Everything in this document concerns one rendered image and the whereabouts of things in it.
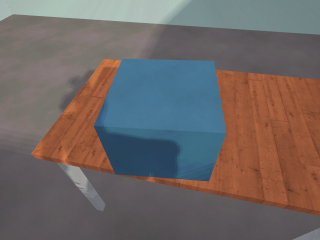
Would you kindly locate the table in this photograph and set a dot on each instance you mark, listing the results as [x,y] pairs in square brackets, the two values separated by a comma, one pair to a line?
[270,154]

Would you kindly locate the carton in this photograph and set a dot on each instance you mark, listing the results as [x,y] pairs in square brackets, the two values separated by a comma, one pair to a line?
[163,119]

